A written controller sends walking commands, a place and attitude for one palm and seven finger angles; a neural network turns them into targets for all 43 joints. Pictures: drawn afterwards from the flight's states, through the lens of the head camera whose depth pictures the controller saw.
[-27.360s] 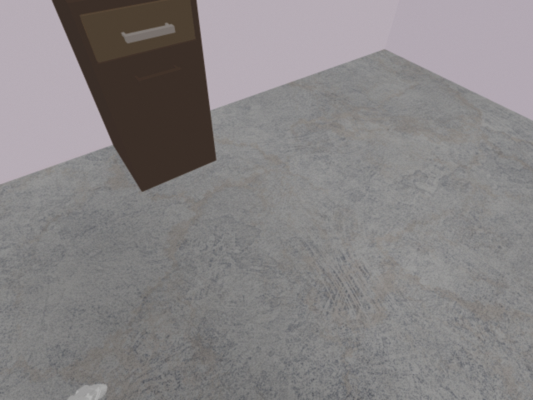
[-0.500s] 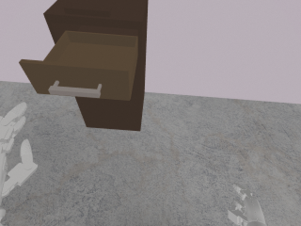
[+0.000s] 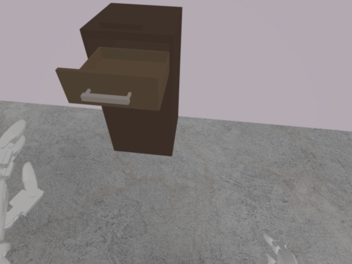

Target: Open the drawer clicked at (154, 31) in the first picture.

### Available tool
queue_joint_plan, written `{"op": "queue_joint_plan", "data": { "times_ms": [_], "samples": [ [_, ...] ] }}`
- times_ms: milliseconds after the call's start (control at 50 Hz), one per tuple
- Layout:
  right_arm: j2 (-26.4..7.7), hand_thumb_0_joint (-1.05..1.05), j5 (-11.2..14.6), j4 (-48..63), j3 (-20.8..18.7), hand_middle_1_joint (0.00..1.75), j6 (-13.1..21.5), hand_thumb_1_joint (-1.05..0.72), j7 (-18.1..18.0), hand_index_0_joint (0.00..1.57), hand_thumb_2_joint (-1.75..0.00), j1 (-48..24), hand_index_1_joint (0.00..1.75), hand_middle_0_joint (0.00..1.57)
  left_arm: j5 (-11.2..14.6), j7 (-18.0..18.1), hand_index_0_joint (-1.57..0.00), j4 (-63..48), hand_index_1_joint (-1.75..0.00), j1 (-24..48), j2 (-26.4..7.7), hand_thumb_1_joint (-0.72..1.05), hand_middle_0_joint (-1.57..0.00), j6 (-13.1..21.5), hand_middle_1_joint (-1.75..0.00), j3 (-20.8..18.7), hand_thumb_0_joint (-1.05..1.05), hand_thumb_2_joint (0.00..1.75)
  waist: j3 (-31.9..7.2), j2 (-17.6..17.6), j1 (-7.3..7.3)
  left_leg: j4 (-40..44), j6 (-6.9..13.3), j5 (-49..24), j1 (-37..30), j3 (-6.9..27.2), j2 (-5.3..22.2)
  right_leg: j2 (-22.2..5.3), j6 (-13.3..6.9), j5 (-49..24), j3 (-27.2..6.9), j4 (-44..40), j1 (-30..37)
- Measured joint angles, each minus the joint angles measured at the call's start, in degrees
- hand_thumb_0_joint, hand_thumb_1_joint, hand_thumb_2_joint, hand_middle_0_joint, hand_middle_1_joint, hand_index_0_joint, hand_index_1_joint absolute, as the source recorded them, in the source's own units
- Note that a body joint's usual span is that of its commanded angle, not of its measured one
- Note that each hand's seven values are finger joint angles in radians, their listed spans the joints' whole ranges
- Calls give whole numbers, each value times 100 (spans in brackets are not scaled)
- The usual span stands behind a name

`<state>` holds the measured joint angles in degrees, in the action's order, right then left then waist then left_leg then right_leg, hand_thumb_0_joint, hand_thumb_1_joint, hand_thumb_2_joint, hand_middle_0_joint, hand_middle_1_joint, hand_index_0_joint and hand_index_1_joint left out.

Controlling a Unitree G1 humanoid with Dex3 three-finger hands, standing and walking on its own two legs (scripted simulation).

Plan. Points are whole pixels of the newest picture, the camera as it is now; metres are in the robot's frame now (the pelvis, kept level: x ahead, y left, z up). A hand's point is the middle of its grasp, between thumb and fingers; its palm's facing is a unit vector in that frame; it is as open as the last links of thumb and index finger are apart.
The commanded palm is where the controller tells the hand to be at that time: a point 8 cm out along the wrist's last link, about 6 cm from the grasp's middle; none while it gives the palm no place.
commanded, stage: stop stepping back and stand still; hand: left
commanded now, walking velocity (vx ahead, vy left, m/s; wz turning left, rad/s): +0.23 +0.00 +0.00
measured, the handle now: (107, 95) +0.71 +0.28 -0.01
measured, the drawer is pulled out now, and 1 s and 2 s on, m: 0.30 0.30 0.30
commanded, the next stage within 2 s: let the arm hang, fingers relaxed in 1.26 s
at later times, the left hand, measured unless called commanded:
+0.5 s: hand (17, 238) +0.13 +0.22 +0.18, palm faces +0.39 -0.79 -0.47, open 7.4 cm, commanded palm +0.07 +0.27 +0.18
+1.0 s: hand (21, 202) +0.18 +0.25 +0.16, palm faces +0.36 -0.79 -0.49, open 7.4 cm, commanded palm +0.12 +0.28 +0.18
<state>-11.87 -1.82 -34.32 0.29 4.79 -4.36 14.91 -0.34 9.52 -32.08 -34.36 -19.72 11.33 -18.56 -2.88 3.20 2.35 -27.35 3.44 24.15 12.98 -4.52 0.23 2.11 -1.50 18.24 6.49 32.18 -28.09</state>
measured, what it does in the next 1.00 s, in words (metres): steps on the spot: right foot, then left foot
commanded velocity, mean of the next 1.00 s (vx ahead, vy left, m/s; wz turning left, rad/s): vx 0.08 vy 0.04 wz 0.00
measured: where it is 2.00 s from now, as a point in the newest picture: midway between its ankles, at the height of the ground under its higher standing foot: outside the picture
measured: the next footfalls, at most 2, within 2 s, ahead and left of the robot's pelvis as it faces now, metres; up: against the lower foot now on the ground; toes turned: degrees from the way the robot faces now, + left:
right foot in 0.20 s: +0.04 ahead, -0.10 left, +0.00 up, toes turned -1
left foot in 0.48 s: +0.02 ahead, +0.11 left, +0.00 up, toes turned +5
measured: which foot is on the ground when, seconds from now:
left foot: down 0.00-0.18, up 0.20-0.46, down 0.48-1.00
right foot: up 0.00-0.18, down 0.20-1.00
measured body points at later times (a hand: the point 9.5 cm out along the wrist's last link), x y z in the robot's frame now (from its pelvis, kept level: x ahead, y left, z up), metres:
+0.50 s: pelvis -0.04 -0.02 +0.00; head -0.03 -0.01 +0.45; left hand +0.10 +0.26 +0.20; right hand +0.14 -0.26 -0.07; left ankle -0.06 +0.11 -0.74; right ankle +0.00 -0.12 -0.73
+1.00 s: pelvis +0.00 +0.00 +0.00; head +0.03 +0.02 +0.45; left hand +0.16 +0.29 +0.19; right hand +0.16 -0.23 -0.08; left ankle -0.02 +0.11 -0.73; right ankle +0.00 -0.10 -0.73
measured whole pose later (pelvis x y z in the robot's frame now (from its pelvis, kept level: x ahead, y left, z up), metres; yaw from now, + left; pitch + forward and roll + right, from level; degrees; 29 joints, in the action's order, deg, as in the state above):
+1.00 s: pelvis +0.00 +0.00 +0.00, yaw +2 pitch +1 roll +0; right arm -10.6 0.1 -35.1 0.1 6.0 -3.7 12.7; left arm 1.8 9.2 -35.4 -38.0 -24.3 13.2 -23.1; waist 2.2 2.8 0.6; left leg -29.8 0.9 17.2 14.2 -3.3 0.1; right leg -0.3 -1.2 16.0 3.2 30.9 -16.4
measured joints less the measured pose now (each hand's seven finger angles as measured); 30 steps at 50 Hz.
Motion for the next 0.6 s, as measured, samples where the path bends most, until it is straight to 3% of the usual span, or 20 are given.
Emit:
{"op": "queue_joint_plan", "data": {
  "times_ms": [60,100,160,200,240,300,360,440,480,520,560,600],
  "samples": [
    [38,1,51,55,-111,30,228,-91,55,21,-90,23,30,20,-13,-95,-21,-145,-30,-55,-379,88,-21,38,-31,-232,2,89,186,-136,103,-155,-42,-1076,112,-25,224,45,182,423,-170,2361,-477],
    [50,1,130,-56,-120,30,272,-91,93,21,-90,119,30,20,68,-137,-21,-61,-30,-209,-537,88,-21,137,-31,-392,2,89,60,-220,77,-269,-238,-1070,184,3,315,-55,173,438,-241,2778,-357],
    [14,1,212,-140,-122,30,200,-91,30,21,-90,262,30,20,177,-150,-21,321,-30,-365,-523,88,-21,181,-31,-516,1,89,-156,-433,-10,-632,-407,-727,487,-15,507,-284,70,780,-215,1898,391],
    [-1,1,250,-153,-151,30,186,-90,11,21,-90,238,30,20,177,-136,-21,454,-30,-192,-586,89,-21,142,-31,-607,1,89,-121,-320,-161,-1772,-306,46,1178,109,402,-423,-68,824,-557,847,769],
    [-192,1,207,-485,-223,30,135,-91,66,21,-90,-53,30,20,162,-233,-21,670,-30,233,-189,89,-21,122,-31,-409,1,89,219,-514,-374,-3230,-321,-126,1766,566,305,-320,-78,324,-465,1069,595],
    [-275,1,181,-676,-277,29,44,-91,150,21,-90,-238,30,20,141,-315,-21,618,-30,335,315,89,-21,85,-31,-107,2,90,408,-488,-476,-4079,-381,-751,2108,572,162,-336,-71,-102,-433,616,723],
    [-174,1,179,-463,-266,29,119,-91,119,21,-90,-232,30,20,134,-307,-21,223,-30,-36,404,88,-21,157,-31,77,2,90,392,-222,-389,-3395,-356,-858,1863,319,89,-446,-46,-498,-519,-62,882],
    [-71,1,144,-161,-206,29,316,-91,-14,21,-90,-151,30,20,102,-165,-21,-281,-30,-460,12,88,-21,302,-31,35,2,89,224,24,-244,-1101,-233,-528,792,1,47,-510,-14,-729,-581,-509,971],
    [-154,1,150,11,-196,30,399,-91,-70,21,-90,-100,30,20,117,-70,-21,-424,-30,-523,-136,88,-22,362,-31,-46,2,89,130,-142,-188,-61,-123,-348,185,24,119,-381,27,-598,-506,-341,888],
    [-110,1,155,47,-230,29,410,-91,-107,21,-90,-174,30,20,147,6,-21,-362,-30,-317,-284,88,-22,394,-31,-183,2,89,185,-156,-112,27,-252,-967,179,104,133,-365,99,4,-474,283,676],
    [37,1,187,-24,-182,29,380,-91,-79,20,-90,-248,30,20,183,36,-21,-158,-30,-81,-379,88,-22,361,-31,-345,1,89,228,-49,-161,-99,-389,-943,137,41,134,-335,171,487,-462,985,467],
    [145,1,193,-45,-91,29,384,-91,-12,20,-90,-241,30,20,197,48,-21,13,-30,-4,-407,88,-21,288,-31,-478,1,89,188,-65,-134,-153,-458,-826,100,37,196,-290,193,571,-302,1132,446]
  ]
}}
